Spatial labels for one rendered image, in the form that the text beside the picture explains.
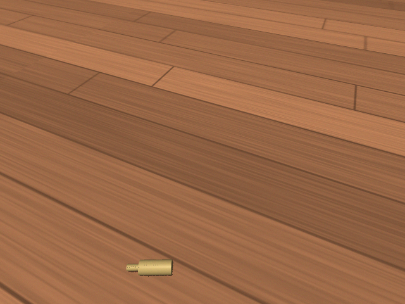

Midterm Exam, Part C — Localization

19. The bottle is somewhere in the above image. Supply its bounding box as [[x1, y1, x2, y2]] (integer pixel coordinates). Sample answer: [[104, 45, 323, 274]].
[[127, 259, 173, 276]]

